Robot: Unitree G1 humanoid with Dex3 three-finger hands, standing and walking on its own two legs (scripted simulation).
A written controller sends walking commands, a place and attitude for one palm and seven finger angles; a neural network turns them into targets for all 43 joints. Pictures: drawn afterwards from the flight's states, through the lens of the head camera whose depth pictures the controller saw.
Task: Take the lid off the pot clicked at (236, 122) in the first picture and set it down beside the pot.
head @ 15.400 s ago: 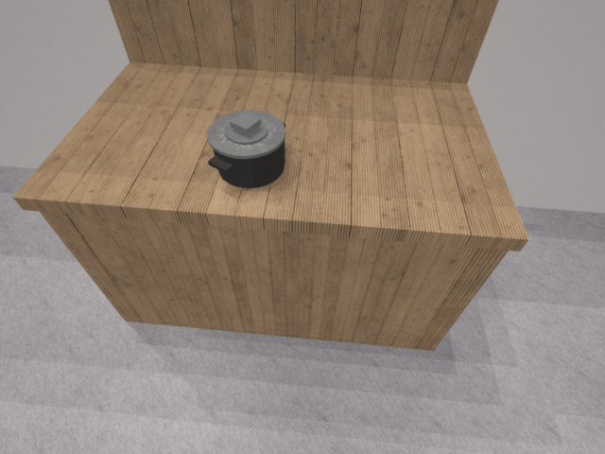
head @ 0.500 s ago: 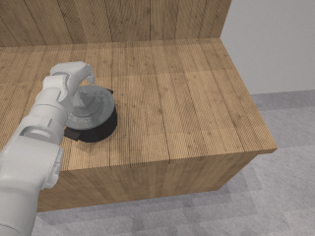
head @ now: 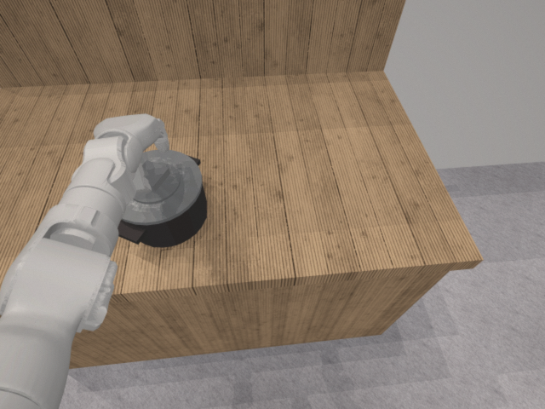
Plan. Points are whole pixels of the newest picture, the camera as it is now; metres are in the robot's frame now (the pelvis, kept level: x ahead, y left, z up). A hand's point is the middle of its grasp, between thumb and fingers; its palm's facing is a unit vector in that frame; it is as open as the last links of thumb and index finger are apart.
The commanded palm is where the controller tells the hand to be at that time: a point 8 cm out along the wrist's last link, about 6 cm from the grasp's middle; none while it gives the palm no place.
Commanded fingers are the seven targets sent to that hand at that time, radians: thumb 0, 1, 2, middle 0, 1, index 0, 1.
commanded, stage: move the open hand above the knob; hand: left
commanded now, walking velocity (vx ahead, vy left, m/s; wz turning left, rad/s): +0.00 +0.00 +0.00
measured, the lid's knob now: (150, 175) +0.51 +0.18 +0.02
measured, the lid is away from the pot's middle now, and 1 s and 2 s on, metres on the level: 0.00 0.00 0.01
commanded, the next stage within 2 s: lower the open fingers around the knob in 0.02 s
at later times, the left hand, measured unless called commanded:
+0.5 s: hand (149, 173) +0.48 +0.17 +0.05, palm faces -0.40 -0.04 -0.92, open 10.6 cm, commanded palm +0.49 +0.17 +0.11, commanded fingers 0.00 -0.11 0.96 -0.49 -0.69 -0.49 -0.69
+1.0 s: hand (153, 178) +0.49 +0.17 +0.04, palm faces -0.40 -0.04 -0.92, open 10.6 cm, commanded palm +0.50 +0.17 +0.08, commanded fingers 0.00 -0.11 0.96 -0.49 -0.69 -0.49 -0.69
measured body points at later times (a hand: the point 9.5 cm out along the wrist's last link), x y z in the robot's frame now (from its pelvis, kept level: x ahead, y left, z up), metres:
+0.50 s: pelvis +0.00 +0.00 +0.00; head +0.07 -0.01 +0.44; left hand +0.50 +0.17 +0.11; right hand +0.01 -0.28 -0.13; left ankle -0.01 +0.09 -0.73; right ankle -0.01 -0.13 -0.73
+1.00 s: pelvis +0.00 -0.01 -0.01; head +0.07 -0.01 +0.44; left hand +0.50 +0.17 +0.09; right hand +0.00 -0.28 -0.13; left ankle -0.01 +0.09 -0.73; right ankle -0.01 -0.13 -0.73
